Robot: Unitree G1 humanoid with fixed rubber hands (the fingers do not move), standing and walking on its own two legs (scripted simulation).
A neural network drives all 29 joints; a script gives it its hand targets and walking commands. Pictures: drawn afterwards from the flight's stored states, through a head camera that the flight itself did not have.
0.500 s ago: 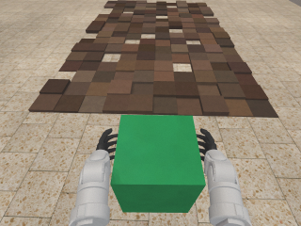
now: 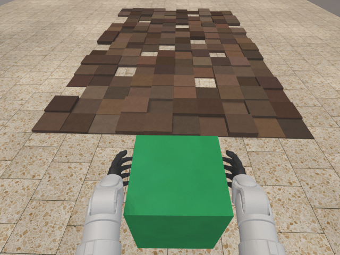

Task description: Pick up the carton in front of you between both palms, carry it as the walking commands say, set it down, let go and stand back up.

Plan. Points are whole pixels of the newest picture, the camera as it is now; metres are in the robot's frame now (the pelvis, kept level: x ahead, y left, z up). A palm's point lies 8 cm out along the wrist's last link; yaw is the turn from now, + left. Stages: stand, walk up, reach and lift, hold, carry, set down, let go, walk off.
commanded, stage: reach and lift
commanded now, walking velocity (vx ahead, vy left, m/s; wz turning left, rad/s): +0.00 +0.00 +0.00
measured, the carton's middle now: (176, 194) +0.29 +0.00 -0.03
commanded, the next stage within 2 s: hold in 0.04 s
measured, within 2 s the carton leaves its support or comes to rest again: neither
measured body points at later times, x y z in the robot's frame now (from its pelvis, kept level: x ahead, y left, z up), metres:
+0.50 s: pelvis -0.02 +0.00 +0.00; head -0.06 +0.00 +0.45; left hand +0.29 +0.15 +0.04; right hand +0.29 -0.15 +0.04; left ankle +0.00 +0.12 -0.75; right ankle +0.02 -0.12 -0.75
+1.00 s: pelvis -0.01 +0.00 +0.00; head -0.05 +0.00 +0.45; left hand +0.29 +0.15 +0.04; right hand +0.29 -0.15 +0.04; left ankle +0.00 +0.12 -0.75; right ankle +0.02 -0.12 -0.75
